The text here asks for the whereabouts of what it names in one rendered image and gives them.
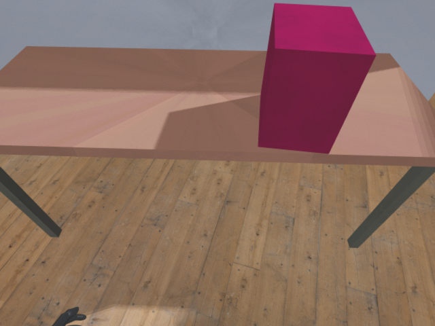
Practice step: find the carton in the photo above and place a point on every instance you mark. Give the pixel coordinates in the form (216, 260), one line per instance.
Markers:
(317, 59)

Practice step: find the left robot hand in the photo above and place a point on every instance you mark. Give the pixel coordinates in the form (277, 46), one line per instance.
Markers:
(69, 316)

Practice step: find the table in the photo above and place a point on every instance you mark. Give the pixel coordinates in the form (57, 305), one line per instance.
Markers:
(195, 105)

